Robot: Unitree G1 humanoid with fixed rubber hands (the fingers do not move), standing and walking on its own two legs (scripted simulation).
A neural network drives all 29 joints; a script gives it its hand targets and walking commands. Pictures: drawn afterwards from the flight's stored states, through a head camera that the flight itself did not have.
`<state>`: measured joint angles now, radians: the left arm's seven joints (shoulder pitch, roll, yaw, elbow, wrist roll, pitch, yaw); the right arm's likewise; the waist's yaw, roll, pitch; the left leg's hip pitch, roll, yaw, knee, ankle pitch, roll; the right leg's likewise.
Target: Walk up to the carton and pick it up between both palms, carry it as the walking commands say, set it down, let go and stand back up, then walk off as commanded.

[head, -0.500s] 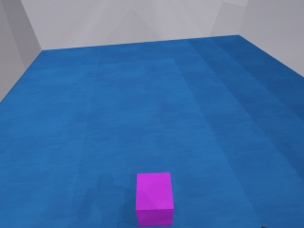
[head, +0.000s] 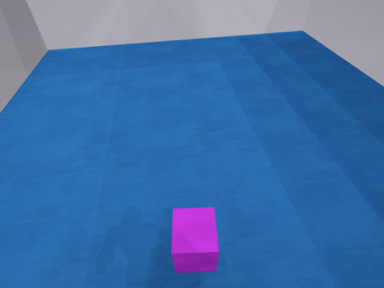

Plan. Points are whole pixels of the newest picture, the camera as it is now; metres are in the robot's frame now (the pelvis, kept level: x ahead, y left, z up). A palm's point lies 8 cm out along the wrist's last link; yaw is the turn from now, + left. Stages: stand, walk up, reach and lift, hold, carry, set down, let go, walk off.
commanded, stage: stand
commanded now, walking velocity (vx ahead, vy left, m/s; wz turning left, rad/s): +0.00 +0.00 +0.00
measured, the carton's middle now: (194, 240) +0.50 +0.02 -0.65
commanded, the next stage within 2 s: walk off in 0.24 s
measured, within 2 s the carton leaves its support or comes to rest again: neither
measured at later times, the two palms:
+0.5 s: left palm out of the picture +0.08 +0.30 -0.11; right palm out of the picture +0.10 -0.30 -0.11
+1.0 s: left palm out of the picture -0.03 +0.26 -0.14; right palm out of the picture +0.04 -0.29 -0.16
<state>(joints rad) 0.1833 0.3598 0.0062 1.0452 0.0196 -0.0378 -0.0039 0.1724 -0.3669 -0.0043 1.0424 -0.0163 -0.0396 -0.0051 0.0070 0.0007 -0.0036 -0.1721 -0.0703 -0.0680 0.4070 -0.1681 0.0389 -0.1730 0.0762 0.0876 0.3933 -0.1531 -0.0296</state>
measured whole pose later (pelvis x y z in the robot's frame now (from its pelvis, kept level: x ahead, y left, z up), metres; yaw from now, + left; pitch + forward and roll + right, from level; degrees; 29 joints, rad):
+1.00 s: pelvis -0.06 -0.02 -0.03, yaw +0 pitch -3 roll +2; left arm 0.21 0.27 0.03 1.03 0.05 0.06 0.02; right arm 0.10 -0.29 -0.02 0.98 -0.03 0.07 -0.04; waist 0.02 0.02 0.10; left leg -0.39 -0.08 -0.06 0.64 -0.24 0.01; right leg -0.40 0.04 0.02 0.67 -0.21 -0.04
